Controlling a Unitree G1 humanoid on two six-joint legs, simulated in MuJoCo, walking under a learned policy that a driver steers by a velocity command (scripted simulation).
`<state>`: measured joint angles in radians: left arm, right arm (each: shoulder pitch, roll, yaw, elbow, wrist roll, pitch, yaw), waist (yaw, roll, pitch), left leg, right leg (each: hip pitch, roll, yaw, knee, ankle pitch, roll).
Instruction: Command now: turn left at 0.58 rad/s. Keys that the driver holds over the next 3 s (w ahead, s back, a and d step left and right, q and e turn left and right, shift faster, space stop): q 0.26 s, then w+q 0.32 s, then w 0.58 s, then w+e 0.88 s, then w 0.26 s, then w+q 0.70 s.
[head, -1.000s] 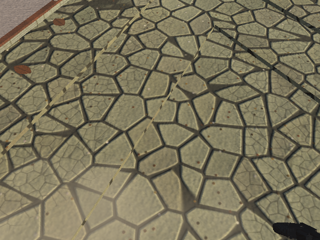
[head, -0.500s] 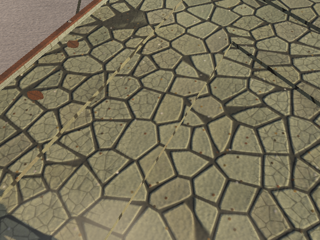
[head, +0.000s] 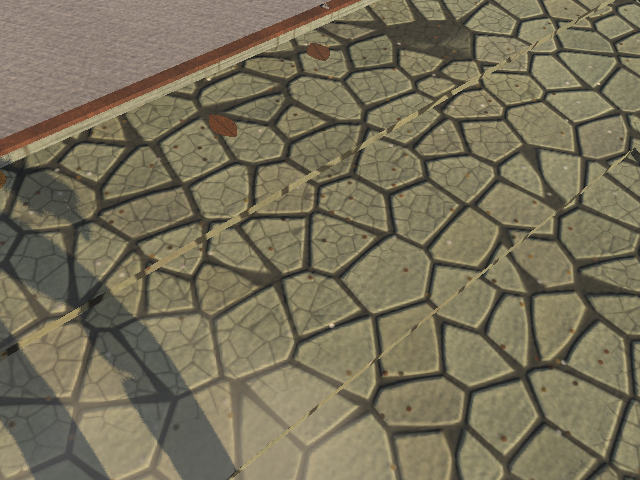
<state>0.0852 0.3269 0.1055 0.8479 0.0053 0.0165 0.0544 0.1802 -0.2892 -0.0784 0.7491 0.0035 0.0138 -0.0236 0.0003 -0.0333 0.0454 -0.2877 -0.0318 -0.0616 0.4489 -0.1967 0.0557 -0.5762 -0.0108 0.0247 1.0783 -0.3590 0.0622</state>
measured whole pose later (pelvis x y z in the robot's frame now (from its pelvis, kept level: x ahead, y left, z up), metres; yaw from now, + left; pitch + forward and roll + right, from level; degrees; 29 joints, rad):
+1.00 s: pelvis +0.19 +0.14 +0.00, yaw +27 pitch +2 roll +0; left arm 0.18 0.31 0.06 0.77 -0.01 -0.07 -0.03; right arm 0.37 -0.26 -0.04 0.73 0.00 -0.06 0.01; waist -0.03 -0.05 0.01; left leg -0.10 -0.05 0.02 0.29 -0.22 0.07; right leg -0.70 -0.12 0.00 1.03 -0.13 0.02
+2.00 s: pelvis +0.69 +0.37 +0.03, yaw +2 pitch +1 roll +1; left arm 0.19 0.31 0.07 0.62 -0.02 -0.01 -0.02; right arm 0.36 -0.27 -0.06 0.78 -0.02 -0.08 -0.01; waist -0.07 -0.05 0.02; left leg -0.09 0.01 0.12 0.32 -0.25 0.01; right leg -0.71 -0.07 0.05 1.06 -0.17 0.04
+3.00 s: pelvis +1.23 +0.37 +0.06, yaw +13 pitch +1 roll -2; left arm -0.02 0.26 0.06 0.68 0.00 -0.09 -0.01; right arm 0.43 -0.24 -0.05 0.76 0.01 -0.06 -0.02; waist -0.08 -0.03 0.05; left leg -0.14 -0.07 -0.09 0.36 -0.22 0.08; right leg -0.63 -0.06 0.08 0.80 -0.09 0.04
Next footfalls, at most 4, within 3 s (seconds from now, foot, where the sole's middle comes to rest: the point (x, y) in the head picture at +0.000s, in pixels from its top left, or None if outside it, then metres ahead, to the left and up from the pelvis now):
0.30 right None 0.09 -0.14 -0.78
0.76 left None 0.15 0.21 -0.78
1.24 right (216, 416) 0.56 0.19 -0.75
1.72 left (82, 361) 0.67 0.49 -0.75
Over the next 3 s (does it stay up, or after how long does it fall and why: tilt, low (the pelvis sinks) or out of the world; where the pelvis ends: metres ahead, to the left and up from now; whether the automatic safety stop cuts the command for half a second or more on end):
stays up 1.23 0.37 0.06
